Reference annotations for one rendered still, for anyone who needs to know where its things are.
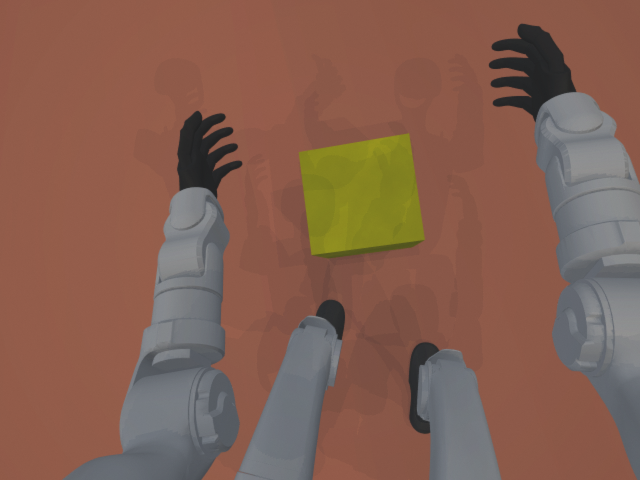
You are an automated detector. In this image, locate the right robot upper arm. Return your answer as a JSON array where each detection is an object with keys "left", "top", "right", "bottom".
[{"left": 552, "top": 277, "right": 640, "bottom": 480}]

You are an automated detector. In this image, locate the robot foot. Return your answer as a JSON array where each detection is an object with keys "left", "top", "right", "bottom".
[
  {"left": 316, "top": 300, "right": 345, "bottom": 340},
  {"left": 409, "top": 342, "right": 439, "bottom": 434}
]

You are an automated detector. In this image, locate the left robot foot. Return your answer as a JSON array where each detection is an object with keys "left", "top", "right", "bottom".
[{"left": 316, "top": 300, "right": 345, "bottom": 340}]

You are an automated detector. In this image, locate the carton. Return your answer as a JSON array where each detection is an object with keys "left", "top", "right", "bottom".
[{"left": 299, "top": 133, "right": 425, "bottom": 258}]

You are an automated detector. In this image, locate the robot left forearm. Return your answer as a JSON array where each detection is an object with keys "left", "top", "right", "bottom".
[{"left": 119, "top": 187, "right": 230, "bottom": 449}]

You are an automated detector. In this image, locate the robot left hand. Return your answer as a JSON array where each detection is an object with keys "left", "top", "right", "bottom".
[{"left": 177, "top": 111, "right": 242, "bottom": 199}]

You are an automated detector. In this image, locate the left robot upper arm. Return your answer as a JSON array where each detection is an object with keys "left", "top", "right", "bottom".
[{"left": 62, "top": 366, "right": 240, "bottom": 480}]

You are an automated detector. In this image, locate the right robot foot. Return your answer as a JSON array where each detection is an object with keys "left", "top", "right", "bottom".
[{"left": 409, "top": 342, "right": 439, "bottom": 434}]

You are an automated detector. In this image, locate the robot right hand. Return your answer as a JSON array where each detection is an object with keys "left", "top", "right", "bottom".
[{"left": 489, "top": 24, "right": 576, "bottom": 123}]

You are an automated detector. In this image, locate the robot right forearm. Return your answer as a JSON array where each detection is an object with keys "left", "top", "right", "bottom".
[{"left": 534, "top": 92, "right": 640, "bottom": 283}]

